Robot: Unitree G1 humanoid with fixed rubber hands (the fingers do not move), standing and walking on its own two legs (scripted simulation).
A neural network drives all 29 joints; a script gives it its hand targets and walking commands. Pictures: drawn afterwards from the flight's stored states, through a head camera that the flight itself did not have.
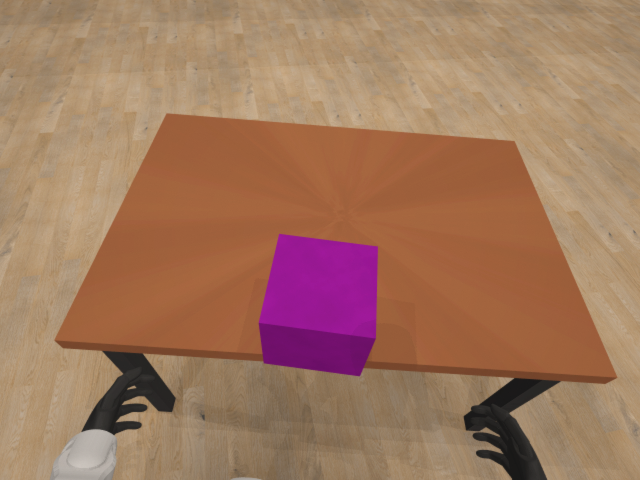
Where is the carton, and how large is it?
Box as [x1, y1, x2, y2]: [259, 234, 377, 375]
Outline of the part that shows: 279,234 259,319 259,329 264,362 359,375 375,338 377,246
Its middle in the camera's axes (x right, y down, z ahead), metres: +0.00 +0.11 +0.68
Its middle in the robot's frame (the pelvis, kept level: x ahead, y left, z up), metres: +0.40 +0.01 -0.13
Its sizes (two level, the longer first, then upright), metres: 0.171 0.169 0.158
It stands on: a table, 0.56 m high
